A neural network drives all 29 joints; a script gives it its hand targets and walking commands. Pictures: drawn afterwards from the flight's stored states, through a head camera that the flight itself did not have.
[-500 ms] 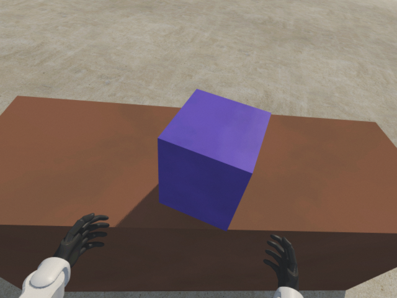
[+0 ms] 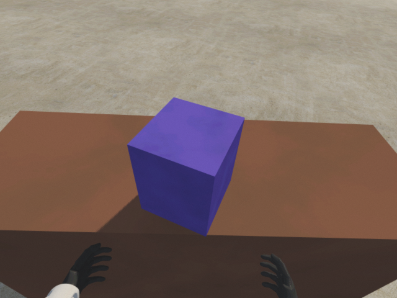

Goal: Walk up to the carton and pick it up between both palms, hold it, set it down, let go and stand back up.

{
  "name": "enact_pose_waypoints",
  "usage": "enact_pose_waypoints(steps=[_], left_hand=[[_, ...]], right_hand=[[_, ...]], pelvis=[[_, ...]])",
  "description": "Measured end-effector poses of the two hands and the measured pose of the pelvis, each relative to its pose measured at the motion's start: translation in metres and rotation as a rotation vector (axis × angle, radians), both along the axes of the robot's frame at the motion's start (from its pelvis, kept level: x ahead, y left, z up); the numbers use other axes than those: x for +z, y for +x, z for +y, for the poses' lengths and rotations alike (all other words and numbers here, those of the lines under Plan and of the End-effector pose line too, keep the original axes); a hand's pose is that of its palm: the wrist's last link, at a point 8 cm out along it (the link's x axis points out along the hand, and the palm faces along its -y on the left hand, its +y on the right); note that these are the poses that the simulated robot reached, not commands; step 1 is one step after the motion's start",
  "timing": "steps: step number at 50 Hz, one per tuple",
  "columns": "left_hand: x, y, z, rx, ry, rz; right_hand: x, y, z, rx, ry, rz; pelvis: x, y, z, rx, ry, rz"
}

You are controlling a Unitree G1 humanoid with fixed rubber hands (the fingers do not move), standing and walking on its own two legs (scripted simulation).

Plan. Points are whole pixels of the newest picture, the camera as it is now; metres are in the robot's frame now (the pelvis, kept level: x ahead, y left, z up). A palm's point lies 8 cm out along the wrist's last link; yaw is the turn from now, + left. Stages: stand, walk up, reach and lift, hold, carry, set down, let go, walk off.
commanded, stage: let go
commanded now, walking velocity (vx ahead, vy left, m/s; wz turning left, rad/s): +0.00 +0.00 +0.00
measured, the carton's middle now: (189, 166) +0.46 +0.04 +0.00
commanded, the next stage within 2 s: stand in 0.50 s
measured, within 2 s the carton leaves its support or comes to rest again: neither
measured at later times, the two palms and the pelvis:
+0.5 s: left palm (85, 297) +0.16 +0.23 -0.07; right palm out of the picture +0.16 -0.20 -0.08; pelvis +0.01 -0.01 +0.01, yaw +1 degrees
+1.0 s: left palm out of the picture +0.03 +0.29 -0.10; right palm out of the picture +0.08 -0.20 -0.14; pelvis -0.01 +0.03 +0.00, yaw +4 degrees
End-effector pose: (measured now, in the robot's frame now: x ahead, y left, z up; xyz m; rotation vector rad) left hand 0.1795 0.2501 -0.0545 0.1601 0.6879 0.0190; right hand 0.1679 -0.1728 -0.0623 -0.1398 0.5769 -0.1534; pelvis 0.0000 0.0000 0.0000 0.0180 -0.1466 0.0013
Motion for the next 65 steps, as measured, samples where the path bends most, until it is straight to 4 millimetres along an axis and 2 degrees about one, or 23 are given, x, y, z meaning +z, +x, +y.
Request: enact_pose_waypoints(steps=[8, 14, 21, 26, 35, 44, 54, 65], left_hand=[[-0.006, -0.01, -0.022, 0.024, 0.002, 0.043], [-0.009, -0.01, -0.029, 0.042, -0.009, 0.052], [-0.012, -0.011, -0.028, 0.062, -0.016, 0.072], [-0.02, -0.022, -0.02, 0.076, -0.012, 0.116], [-0.029, -0.065, 0.019, 0.155, 0.12, 0.195], [-0.039, -0.124, 0.041, 0.219, 0.148, 0.296], [-0.044, -0.167, 0.036, 0.254, 0.133, 0.377], [-0.055, -0.186, 0.018, 0.265, 0.097, 0.449]], right_hand=[[-0.009, -0.005, -0.023, 0.037, -0.005, 0.044], [-0.01, -0.007, -0.034, 0.032, 0.0, 0.06], [-0.014, -0.011, -0.035, 0.058, 0.001, 0.089], [-0.017, -0.014, -0.028, 0.069, 0.003, 0.105], [-0.065, -0.047, -0.042, 0.131, -0.021, 0.435], [-0.076, -0.076, -0.034, 0.14, -0.014, 0.534], [-0.078, -0.087, -0.029, 0.15, -0.004, 0.579], [-0.079, -0.1, -0.031, 0.12, 0.004, 0.616]], pelvis=[[0.0, 0.005, -0.018, 0.019, 0.014, 0.005], [0.001, 0.006, -0.023, 0.02, 0.021, 0.03], [0.004, 0.007, -0.015, 0.015, 0.013, 0.066], [0.006, 0.007, -0.004, 0.014, 0.005, 0.086], [-0.007, 0.0, 0.022, 0.056, -0.02, 0.133], [-0.007, -0.008, 0.033, 0.071, -0.015, 0.151], [-0.002, -0.015, 0.031, 0.08, -0.012, 0.16], [0.0, -0.016, 0.026, 0.077, -0.017, 0.149]])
